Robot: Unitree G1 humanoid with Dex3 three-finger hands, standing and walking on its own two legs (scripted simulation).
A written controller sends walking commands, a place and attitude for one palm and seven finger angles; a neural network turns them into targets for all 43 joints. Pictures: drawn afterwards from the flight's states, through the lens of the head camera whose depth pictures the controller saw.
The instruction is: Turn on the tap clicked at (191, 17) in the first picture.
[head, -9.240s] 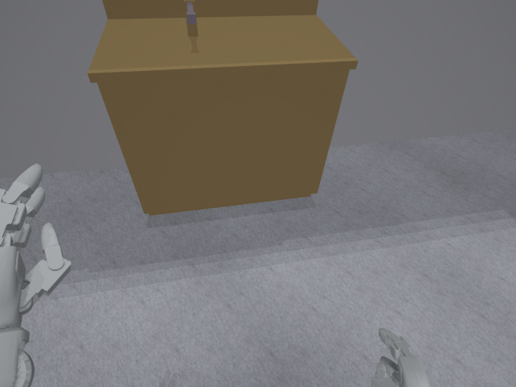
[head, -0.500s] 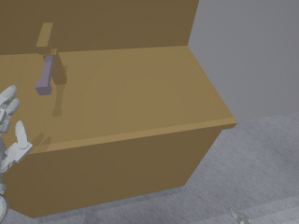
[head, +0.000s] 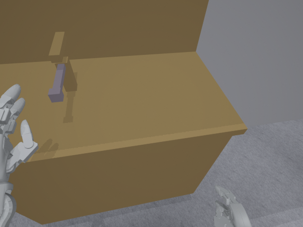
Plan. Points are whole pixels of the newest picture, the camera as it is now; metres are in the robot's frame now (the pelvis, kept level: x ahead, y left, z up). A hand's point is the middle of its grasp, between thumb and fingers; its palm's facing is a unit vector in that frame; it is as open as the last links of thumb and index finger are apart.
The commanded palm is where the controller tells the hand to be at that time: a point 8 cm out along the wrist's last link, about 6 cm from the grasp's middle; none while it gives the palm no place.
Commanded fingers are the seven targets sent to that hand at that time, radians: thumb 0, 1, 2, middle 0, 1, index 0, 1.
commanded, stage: look again from close up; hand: left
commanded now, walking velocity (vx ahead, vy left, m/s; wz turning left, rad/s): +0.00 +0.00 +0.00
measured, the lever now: (56, 95) +0.38 +0.30 +0.13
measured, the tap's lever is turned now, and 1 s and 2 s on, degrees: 0 0 0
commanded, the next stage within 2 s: come to a stop and stand still in 0.24 s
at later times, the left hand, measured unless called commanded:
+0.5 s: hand (25, 127) +0.23 +0.27 +0.20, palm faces +0.46 -0.82 -0.35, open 7.4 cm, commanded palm +0.16 +0.27 +0.18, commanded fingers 0.00 0.90 0.90 -0.20 -0.30 -0.20 -0.30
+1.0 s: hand (43, 120) +0.27 +0.26 +0.17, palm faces +0.34 -0.88 -0.31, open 7.4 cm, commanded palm +0.21 +0.30 +0.18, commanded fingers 0.00 0.90 0.90 -0.20 -0.30 -0.20 -0.30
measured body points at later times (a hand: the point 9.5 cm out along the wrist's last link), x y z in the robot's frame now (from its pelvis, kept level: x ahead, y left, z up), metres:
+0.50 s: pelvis -0.01 -0.01 +0.00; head +0.01 +0.01 +0.45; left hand +0.20 +0.31 +0.21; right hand +0.16 -0.23 -0.08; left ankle +0.03 +0.08 -0.73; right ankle +0.06 -0.09 -0.73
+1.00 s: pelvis +0.04 +0.03 +0.00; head +0.06 +0.06 +0.45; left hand +0.25 +0.31 +0.19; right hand +0.21 -0.20 -0.06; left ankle +0.03 +0.09 -0.73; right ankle +0.06 -0.09 -0.73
